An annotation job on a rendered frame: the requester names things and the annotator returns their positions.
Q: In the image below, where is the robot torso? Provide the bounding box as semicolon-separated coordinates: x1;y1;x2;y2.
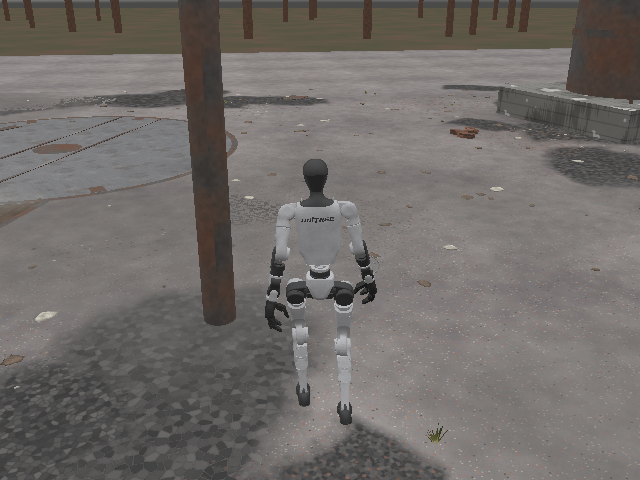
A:
294;197;341;300

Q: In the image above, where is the right robot hand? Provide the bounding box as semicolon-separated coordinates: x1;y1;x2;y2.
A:
354;280;377;304

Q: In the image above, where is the left robot hand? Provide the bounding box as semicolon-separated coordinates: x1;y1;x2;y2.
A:
265;300;289;332

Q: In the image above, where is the robot right upper arm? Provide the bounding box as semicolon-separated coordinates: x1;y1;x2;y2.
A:
338;201;365;255

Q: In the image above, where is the left robot forearm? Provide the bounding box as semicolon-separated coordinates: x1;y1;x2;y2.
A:
266;246;285;302

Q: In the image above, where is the humanoid robot head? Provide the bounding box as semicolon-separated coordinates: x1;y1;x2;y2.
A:
300;159;334;207

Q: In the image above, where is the right robot forearm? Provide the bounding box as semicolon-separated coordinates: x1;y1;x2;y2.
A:
355;240;375;284

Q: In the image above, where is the robot left upper arm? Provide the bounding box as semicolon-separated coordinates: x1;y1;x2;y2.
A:
275;203;296;261

